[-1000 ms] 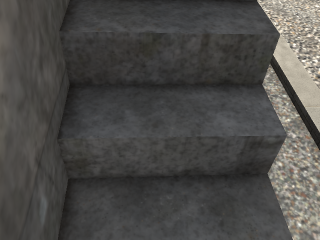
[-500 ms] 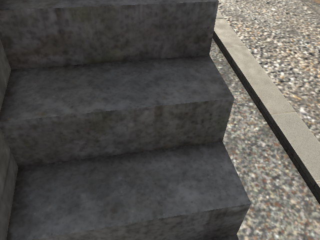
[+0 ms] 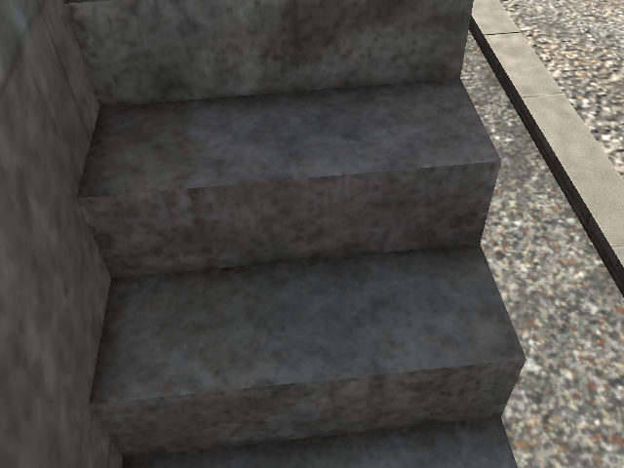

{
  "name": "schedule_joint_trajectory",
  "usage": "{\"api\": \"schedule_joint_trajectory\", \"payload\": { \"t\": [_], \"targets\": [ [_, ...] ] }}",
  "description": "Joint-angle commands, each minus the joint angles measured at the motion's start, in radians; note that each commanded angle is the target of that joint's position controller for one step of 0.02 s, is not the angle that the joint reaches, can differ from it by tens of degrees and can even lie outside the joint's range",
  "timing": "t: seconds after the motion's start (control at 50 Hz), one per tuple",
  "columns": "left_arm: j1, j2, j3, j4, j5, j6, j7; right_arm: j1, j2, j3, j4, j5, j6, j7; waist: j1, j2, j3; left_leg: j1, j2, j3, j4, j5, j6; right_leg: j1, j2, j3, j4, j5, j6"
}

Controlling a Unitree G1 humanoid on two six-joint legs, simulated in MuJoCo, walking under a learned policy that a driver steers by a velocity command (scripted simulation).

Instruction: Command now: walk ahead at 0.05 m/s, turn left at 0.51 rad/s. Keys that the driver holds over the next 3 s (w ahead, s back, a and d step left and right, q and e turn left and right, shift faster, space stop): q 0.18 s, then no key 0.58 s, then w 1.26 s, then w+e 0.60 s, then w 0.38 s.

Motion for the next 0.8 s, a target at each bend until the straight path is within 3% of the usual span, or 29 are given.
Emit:
{"api": "schedule_joint_trajectory", "payload": {
  "t": [0.02,0.04,0.06,0.08,0.1,0.14,0.16,0.18,0.22,0.24,0.26,0.28,0.3,0.32,0.34,0.36,0.38,0.4,0.42,0.44,0.46,0.48,0.52,0.54,0.64,0.72,0.76,0.78,0.8],
  "targets": [
    [0.01,0.133,0.044,-0.063,-0.005,-0.025,0.083,-0.202,-0.029,-0.005,-0.132,0.037,-0.093,0.013,0.095,0.028,-0.061,0.036,0.167,-0.385,-0.285,-0.008,0.071,-0.063,-0.07,-0.069,-0.145,-0.12,0.135],
    [-0.088,0.122,0.046,-0.091,-0.018,-0.038,0.084,-0.147,-0.109,-0.044,-0.127,0.031,-0.1,0.011,0.047,0.069,-0.018,0.075,0.231,-0.459,-0.386,-0.023,0.087,-0.104,-0.052,-0.164,-0.135,-0.365,0.158],
    [-0.116,0.092,0.037,-0.096,-0.024,-0.041,0.085,-0.054,-0.126,-0.054,-0.099,0.025,-0.1,0.0,0.008,0.091,-0.027,0.148,0.251,-0.527,-0.376,-0.068,0.091,-0.157,-0.043,-0.155,-0.13,-0.363,0.163],
    [-0.139,0.071,0.032,-0.092,-0.026,-0.039,0.086,-0.001,-0.116,-0.055,-0.075,0.015,-0.09,-0.003,-0.017,0.141,-0.014,0.133,0.243,-0.522,-0.373,-0.06,0.099,-0.157,-0.036,-0.164,-0.064,-0.329,0.145],
    [-0.109,0.063,0.041,-0.086,-0.014,-0.049,0.089,-0.052,-0.097,-0.052,-0.097,0.016,-0.1,-0.001,0.022,0.157,0.012,0.112,0.249,-0.541,-0.367,-0.075,0.082,-0.136,-0.048,-0.163,0.041,-0.291,0.134],
    [-0.115,0.078,0.047,-0.099,-0.011,-0.048,0.09,-0.09,-0.091,-0.057,-0.132,0.016,-0.108,0.0,0.032,0.113,-0.004,0.138,0.237,-0.55,-0.351,0.006,0.087,-0.112,-0.055,-0.157,0.049,-0.252,0.129],
    [-0.131,0.073,0.048,-0.113,-0.022,-0.043,0.09,-0.087,-0.077,-0.053,-0.138,0.016,-0.114,-0.003,0.03,0.103,-0.005,0.167,0.235,-0.553,-0.34,0.079,0.108,-0.104,-0.054,-0.154,-0.003,-0.247,0.134],
    [-0.143,0.076,0.047,-0.122,-0.03,-0.042,0.093,-0.108,-0.081,-0.053,-0.156,0.02,-0.125,-0.008,0.033,0.097,0.0,0.205,0.241,-0.551,-0.325,0.147,0.123,-0.099,-0.057,-0.154,-0.082,-0.261,0.15],
    [-0.154,0.059,0.037,-0.133,-0.027,-0.035,0.085,-0.181,-0.093,-0.055,-0.216,0.05,-0.139,-0.021,0.035,0.086,-0.017,0.258,0.247,-0.497,-0.29,0.246,0.107,-0.012,-0.069,-0.182,-0.31,-0.319,0.179],
    [-0.162,0.046,0.029,-0.14,-0.03,-0.03,0.076,-0.208,-0.104,-0.061,-0.235,0.053,-0.137,-0.031,0.026,0.099,-0.002,0.241,0.251,-0.492,-0.284,0.265,0.105,0.058,-0.064,-0.191,-0.423,-0.385,0.185],
    [-0.146,0.024,0.02,-0.127,-0.018,-0.021,0.074,-0.181,-0.124,-0.067,-0.235,0.052,-0.134,-0.041,0.026,0.156,-0.027,0.292,0.289,-0.576,-0.265,0.387,0.136,0.076,-0.059,-0.17,-0.46,-0.371,0.197],
    [-0.127,0.011,0.01,-0.119,-0.03,-0.025,0.076,-0.164,-0.11,-0.064,-0.226,0.051,-0.137,-0.054,0.029,0.144,-0.036,0.385,0.326,-0.619,-0.223,0.531,0.154,0.045,-0.073,-0.127,-0.52,-0.328,0.211],
    [-0.122,-0.01,-0.002,-0.106,-0.029,-0.03,0.063,-0.191,-0.087,-0.055,-0.228,0.07,-0.138,-0.057,0.034,0.099,-0.065,0.428,0.334,-0.605,-0.187,0.622,0.148,0.083,-0.086,-0.125,-0.621,-0.352,0.222],
    [-0.139,-0.024,-0.013,-0.11,-0.027,-0.028,0.05,-0.233,-0.079,-0.052,-0.26,0.07,-0.145,-0.053,0.028,0.091,-0.075,0.405,0.325,-0.565,-0.193,0.687,0.144,0.169,-0.079,-0.153,-0.7,-0.367,0.219],
    [-0.151,-0.041,-0.024,-0.104,-0.019,-0.022,0.039,-0.276,-0.064,-0.044,-0.256,0.074,-0.142,-0.055,0.04,0.066,-0.045,0.359,0.291,-0.517,-0.173,0.616,0.107,0.256,-0.081,-0.172,-0.828,-0.31,0.206],
    [-0.12,-0.072,-0.037,-0.077,-0.027,-0.022,0.023,-0.289,-0.06,-0.041,-0.245,0.087,-0.122,-0.044,0.072,0.024,-0.027,0.301,0.25,-0.48,-0.17,0.55,0.083,0.391,-0.069,-0.207,-1.047,-0.074,0.178],
    [-0.088,-0.087,-0.045,-0.064,-0.024,-0.028,0.006,-0.2,-0.081,-0.053,-0.203,0.092,-0.104,-0.025,0.061,0.017,-0.042,0.309,0.239,-0.483,-0.198,0.456,0.043,0.499,-0.073,-0.207,-1.13,0.104,0.126],
    [-0.102,-0.006,-0.037,-0.064,-0.018,-0.04,-0.014,-0.053,-0.092,-0.062,-0.163,0.054,-0.096,-0.008,-0.035,-0.044,-0.093,0.264,0.145,-0.392,-0.166,0.346,-0.038,0.642,-0.12,-0.12,-1.012,0.483,0.004],
    [-0.16,0.045,-0.025,-0.09,-0.012,-0.036,-0.046,-0.003,-0.091,-0.058,-0.148,0.037,-0.095,-0.005,-0.062,-0.06,-0.104,0.247,0.1,-0.251,-0.161,0.139,-0.101,0.653,-0.121,-0.12,-1.021,0.404,-0.061],
    [-0.189,0.03,-0.018,-0.129,-0.011,-0.04,-0.069,-0.071,-0.095,-0.06,-0.155,0.026,-0.079,-0.014,-0.023,-0.026,-0.062,0.198,0.096,-0.219,-0.147,-0.022,-0.126,0.653,-0.137,-0.086,-1.066,0.249,-0.083],
    [-0.222,-0.015,-0.032,-0.141,-0.033,-0.043,-0.095,-0.126,-0.078,-0.051,-0.164,0.009,-0.068,-0.023,-0.016,-0.024,0.016,0.137,0.104,-0.201,-0.164,-0.103,-0.148,0.646,-0.152,-0.044,-1.113,0.123,-0.081],
    [-0.223,-0.045,-0.04,-0.149,-0.043,-0.042,-0.107,-0.149,-0.076,-0.05,-0.164,0.008,-0.059,-0.034,0.004,-0.037,0.036,0.094,0.114,-0.206,-0.174,-0.136,-0.156,0.667,-0.165,-0.014,-1.153,0.007,-0.073],
    [-0.117,-0.094,-0.055,-0.114,-0.051,-0.05,-0.117,-0.233,-0.081,-0.05,-0.157,0.01,-0.031,-0.02,0.056,-0.034,0.08,0.115,0.183,-0.247,-0.24,-0.084,-0.16,0.666,-0.196,0.044,-1.258,-0.263,-0.048],
    [-0.115,-0.078,-0.052,-0.106,-0.061,-0.058,-0.113,-0.29,-0.055,-0.039,-0.178,0.0,-0.029,-0.02,0.042,-0.033,0.095,0.133,0.193,-0.233,-0.243,-0.049,-0.162,0.65,-0.181,0.041,-1.262,-0.291,-0.038],
    [-0.054,-0.084,-0.047,-0.09,-0.035,-0.07,-0.099,-0.297,-0.08,-0.037,-0.121,0.004,-0.04,-0.017,0.052,-0.031,0.074,0.14,0.196,-0.209,-0.314,0.013,-0.134,0.747,-0.126,-0.094,-1.233,-0.172,-0.018],
    [0.042,-0.077,-0.033,-0.066,-0.037,-0.071,-0.104,-0.304,-0.11,-0.046,-0.07,0.002,-0.045,-0.012,0.064,-0.004,0.075,0.123,0.195,-0.2,-0.327,0.041,-0.122,0.799,-0.107,-0.133,-1.21,-0.057,-0.045],
    [0.053,-0.086,-0.03,-0.06,-0.037,-0.072,-0.105,-0.292,-0.099,-0.045,-0.051,-0.001,-0.042,-0.013,0.049,-0.009,0.07,0.134,0.199,-0.196,-0.334,0.056,-0.114,0.801,-0.1,-0.141,-1.204,-0.017,-0.046],
    [0.157,-0.043,0.004,-0.023,-0.048,-0.092,-0.025,-0.224,-0.116,-0.063,-0.054,0.016,-0.03,-0.138,0.076,-0.036,0.001,0.27,0.278,-0.226,-0.363,0.168,-0.065,0.799,-0.155,-0.143,-1.263,0.02,-0.067],
    [0.157,-0.037,0.004,0.004,-0.044,-0.093,0.0,-0.229,-0.119,-0.056,-0.046,0.013,-0.021,-0.181,0.068,-0.026,0.046,0.273,0.27,-0.217,-0.349,0.144,-0.064,0.774,-0.132,-0.133,-1.286,-0.054,-0.071]
  ]
}}
Next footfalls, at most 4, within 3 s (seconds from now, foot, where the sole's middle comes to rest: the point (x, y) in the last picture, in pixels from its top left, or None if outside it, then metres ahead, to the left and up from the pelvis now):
0.38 right None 0.13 -0.18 -0.72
1.36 right None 0.39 -0.14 -0.53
1.88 left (242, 321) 0.63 0.12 -0.33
2.32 right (328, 129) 0.88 -0.05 -0.14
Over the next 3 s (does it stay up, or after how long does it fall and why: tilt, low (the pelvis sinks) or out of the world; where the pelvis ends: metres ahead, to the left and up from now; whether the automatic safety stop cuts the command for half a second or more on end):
stays up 1.03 0.06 0.79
